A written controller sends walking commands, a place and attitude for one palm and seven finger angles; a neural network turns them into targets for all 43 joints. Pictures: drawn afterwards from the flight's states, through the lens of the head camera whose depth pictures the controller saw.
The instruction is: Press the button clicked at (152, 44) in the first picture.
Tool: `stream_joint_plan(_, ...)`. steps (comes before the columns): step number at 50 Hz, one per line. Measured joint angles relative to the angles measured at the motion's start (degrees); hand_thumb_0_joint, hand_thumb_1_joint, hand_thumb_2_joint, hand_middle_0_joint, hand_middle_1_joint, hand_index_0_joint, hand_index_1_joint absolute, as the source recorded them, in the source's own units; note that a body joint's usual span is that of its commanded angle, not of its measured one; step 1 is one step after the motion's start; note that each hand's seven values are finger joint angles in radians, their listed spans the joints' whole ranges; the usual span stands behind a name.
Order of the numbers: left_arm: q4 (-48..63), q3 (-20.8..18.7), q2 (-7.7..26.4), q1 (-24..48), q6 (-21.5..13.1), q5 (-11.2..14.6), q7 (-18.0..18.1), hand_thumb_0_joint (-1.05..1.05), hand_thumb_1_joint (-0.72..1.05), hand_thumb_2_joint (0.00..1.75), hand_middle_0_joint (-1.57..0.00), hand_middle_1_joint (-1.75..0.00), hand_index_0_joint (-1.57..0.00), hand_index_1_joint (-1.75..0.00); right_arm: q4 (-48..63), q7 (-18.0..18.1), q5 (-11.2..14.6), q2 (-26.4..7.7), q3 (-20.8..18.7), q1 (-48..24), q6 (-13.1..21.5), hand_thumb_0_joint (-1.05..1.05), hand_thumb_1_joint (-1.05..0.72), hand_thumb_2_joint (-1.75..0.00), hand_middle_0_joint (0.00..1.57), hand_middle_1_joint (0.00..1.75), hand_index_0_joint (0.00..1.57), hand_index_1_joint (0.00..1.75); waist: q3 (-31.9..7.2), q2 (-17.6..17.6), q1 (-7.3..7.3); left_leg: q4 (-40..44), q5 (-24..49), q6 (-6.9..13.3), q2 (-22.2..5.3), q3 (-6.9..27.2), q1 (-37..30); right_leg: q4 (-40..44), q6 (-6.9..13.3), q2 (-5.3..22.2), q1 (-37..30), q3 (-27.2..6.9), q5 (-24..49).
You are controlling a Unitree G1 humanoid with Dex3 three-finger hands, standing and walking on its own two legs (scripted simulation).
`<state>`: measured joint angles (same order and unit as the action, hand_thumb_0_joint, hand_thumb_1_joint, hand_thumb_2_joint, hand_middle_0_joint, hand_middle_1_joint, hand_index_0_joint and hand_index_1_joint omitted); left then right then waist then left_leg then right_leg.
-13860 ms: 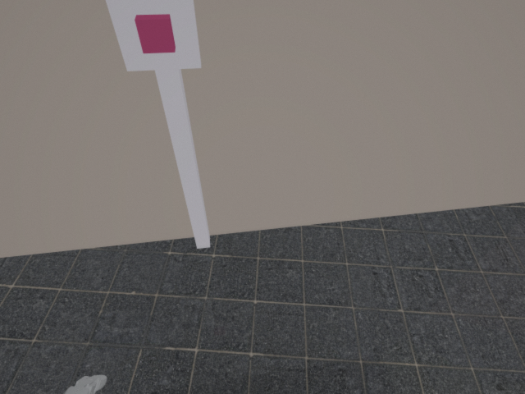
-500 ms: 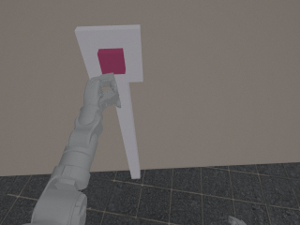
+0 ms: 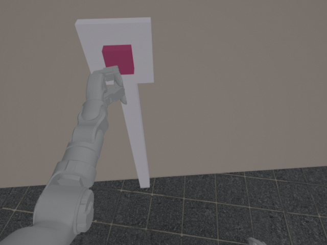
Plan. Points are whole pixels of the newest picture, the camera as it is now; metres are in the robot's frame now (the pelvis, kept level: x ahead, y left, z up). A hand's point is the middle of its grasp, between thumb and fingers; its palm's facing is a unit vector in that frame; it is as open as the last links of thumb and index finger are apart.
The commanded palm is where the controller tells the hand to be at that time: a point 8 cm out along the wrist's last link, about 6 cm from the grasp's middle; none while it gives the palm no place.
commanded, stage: press the button with the knuckle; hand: left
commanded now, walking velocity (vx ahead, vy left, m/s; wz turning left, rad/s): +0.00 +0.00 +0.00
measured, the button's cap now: (119, 59) +0.54 +0.13 +0.19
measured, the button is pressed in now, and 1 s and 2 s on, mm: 0 11 0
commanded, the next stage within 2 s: hold the button down briefly in 0.66 s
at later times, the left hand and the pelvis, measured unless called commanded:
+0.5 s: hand (126, 81) +0.48 +0.10 +0.16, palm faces +0.05 -1.00 +0.01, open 2.9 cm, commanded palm +0.47 +0.16 +0.16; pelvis +0.00 +0.01 -0.01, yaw -1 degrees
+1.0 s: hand (126, 79) +0.49 +0.11 +0.15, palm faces +0.07 -1.00 -0.01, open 2.9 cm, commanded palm +0.50 +0.16 +0.16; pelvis -0.02 +0.01 -0.01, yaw +0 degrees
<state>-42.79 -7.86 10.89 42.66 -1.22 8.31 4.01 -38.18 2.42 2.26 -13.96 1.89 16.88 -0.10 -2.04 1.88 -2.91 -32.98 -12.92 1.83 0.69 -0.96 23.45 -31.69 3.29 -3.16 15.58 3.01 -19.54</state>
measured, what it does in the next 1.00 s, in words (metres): stands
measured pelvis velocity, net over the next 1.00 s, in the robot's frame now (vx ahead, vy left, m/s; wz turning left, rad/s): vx -0.02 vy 0.01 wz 0.00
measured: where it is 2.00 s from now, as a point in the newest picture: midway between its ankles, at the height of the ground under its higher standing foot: outside the picture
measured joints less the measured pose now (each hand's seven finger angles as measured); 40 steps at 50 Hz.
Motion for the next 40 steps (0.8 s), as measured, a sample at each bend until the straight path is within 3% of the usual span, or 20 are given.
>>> stream_joint_plan(6, -5.5, -0.1, -0.1, 4.9, -1.9, -0.5, 0.0, 0.01, 0.90, 0.90, -1.30, -1.50, -1.30, -1.50, -1.3, -0.5, -0.3, -0.3, -0.3, 1.0, 0.7, 0.01, -0.91, -0.90, 0.20, 0.30, 0.20, 0.29, -0.3, 0.0, -0.76, -0.7, -0.2, 0.3, 0.3, -0.1, 1.9, -0.9, -0.3, 0.3, 2.0, 0.0, -0.3)
stream_joint_plan(13, -10.9, -3.4, 0.5, 7.8, -3.7, -1.5, 0.5, 0.00, 0.89, 0.91, -1.30, -1.50, -1.30, -1.50, -1.4, -1.1, -1.0, -0.2, -0.3, 2.8, 0.7, 0.01, -0.91, -0.90, 0.20, 0.30, 0.20, 0.29, -1.1, -0.2, -2.02, -1.3, -0.8, 0.5, 0.2, -0.9, 3.2, -1.7, -0.5, 0.3, 3.6, -0.8, -0.7)
stream_joint_plan(22, -13.8, -4.0, 1.5, 8.5, -6.9, -2.7, -0.5, -0.01, 0.81, 0.92, -1.30, -1.50, -1.30, -1.50, -2.0, -1.6, -1.3, -0.4, -0.8, 4.7, 0.4, 0.01, -0.91, -0.90, 0.20, 0.30, 0.20, 0.29, -1.4, 0.2, -2.18, -2.6, -1.4, 0.5, -0.1, -0.7, 4.5, -2.6, -0.5, 0.1, 4.6, -0.7, -1.1)
stream_joint_plan(28, -19.2, -4.7, 3.0, 12.8, -7.0, -2.9, -0.5, -0.01, 0.80, 0.93, -1.30, -1.50, -1.32, -1.50, -2.3, -1.4, -1.3, -0.3, -0.5, 4.2, 0.9, 0.01, -0.91, -0.90, 0.20, 0.30, 0.20, 0.29, -1.1, -0.2, -3.06, -3.2, -0.8, 0.4, -0.2, -0.2, 5.9, -3.0, -0.4, -0.1, 5.8, -0.1, -0.7)
stream_joint_plan(40, -26.8, -4.7, 6.3, 19.0, -10.3, -3.4, -0.4, -0.01, 0.78, 0.94, -1.30, -1.50, -1.34, -1.50, -2.6, -1.6, -1.7, -1.4, -0.1, 5.2, 2.8, 0.01, -0.91, -0.90, 0.20, 0.30, 0.20, 0.29, -0.9, 0.0, -5.00, -5.3, -0.1, 0.3, -0.5, 0.7, 10.9, -5.3, -0.2, -0.4, 10.7, 1.0, -0.3)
